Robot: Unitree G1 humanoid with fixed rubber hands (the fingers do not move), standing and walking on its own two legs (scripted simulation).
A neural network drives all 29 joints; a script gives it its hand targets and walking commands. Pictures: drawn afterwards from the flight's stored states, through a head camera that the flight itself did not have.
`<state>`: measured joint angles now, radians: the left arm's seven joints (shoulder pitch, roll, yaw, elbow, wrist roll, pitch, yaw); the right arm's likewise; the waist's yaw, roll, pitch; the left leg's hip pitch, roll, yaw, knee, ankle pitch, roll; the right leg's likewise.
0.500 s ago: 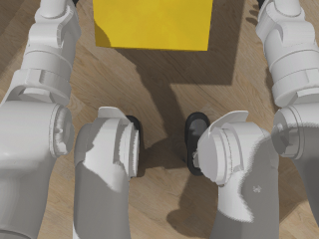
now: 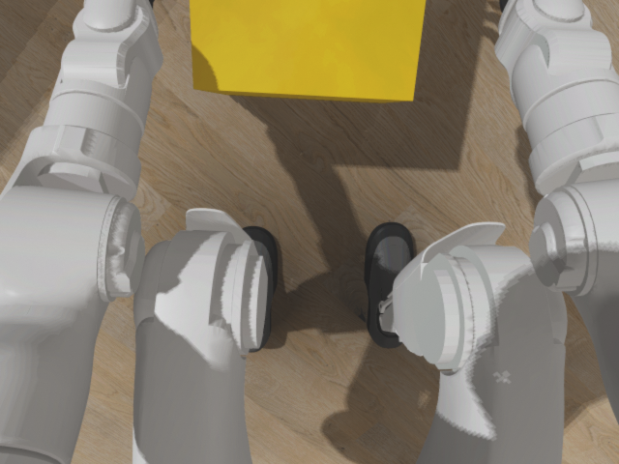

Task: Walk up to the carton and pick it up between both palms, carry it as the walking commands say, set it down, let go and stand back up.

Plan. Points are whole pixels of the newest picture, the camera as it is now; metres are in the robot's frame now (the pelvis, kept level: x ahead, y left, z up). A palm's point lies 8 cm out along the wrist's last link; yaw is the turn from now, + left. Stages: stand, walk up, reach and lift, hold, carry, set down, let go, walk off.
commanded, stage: reach and lift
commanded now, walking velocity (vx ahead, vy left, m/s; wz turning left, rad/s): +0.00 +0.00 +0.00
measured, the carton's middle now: out of the picture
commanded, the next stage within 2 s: none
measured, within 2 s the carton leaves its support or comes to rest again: leaves its support in 1.16 s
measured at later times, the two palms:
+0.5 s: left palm out of the picture +0.53 +0.18 -0.19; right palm out of the picture +0.54 -0.12 -0.19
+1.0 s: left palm out of the picture +0.53 +0.18 -0.19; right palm out of the picture +0.55 -0.12 -0.18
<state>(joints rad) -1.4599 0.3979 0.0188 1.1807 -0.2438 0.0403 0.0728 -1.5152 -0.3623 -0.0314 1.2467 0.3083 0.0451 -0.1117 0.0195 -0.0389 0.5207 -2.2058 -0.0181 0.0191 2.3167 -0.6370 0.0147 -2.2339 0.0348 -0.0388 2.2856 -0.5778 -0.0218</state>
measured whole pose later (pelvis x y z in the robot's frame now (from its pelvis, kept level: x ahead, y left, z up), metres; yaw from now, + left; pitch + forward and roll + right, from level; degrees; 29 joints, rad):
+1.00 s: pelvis +0.00 +0.00 -0.01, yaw +1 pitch +29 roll +0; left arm -1.49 0.36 0.04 1.20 -0.22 0.12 0.06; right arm -1.58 -0.29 -0.05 1.29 0.23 0.11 -0.12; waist 0.01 -0.02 0.52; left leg -2.20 -0.03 0.02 2.35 -0.64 0.02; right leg -2.22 0.03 -0.03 2.32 -0.60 -0.01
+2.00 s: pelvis -0.02 -0.01 +0.05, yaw +1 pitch +26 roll +1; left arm -1.42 0.25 0.14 0.82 -0.06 0.36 0.26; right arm -1.37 -0.12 -0.26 0.75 0.09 0.29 -0.40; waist 0.00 -0.04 0.53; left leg -2.01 -0.09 -0.02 2.15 -0.60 -0.04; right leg -2.03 0.13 0.02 2.13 -0.56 0.03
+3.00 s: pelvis -0.04 -0.01 +0.15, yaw +2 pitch +19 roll +0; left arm -1.29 0.18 0.24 0.67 0.02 0.47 0.21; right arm -1.26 -0.02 -0.36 0.55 -0.03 0.43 -0.38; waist 0.00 -0.02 0.52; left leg -1.66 -0.12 -0.06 1.83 -0.50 -0.06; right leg -1.68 0.13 0.04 1.82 -0.48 0.03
